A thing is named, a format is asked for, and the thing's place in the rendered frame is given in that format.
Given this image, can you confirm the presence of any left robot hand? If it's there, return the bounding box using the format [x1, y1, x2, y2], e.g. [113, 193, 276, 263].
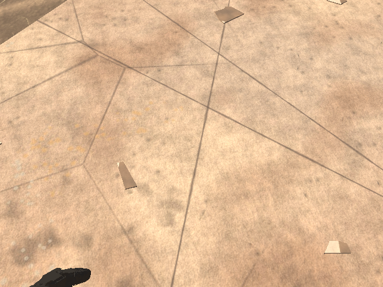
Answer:
[30, 268, 91, 287]

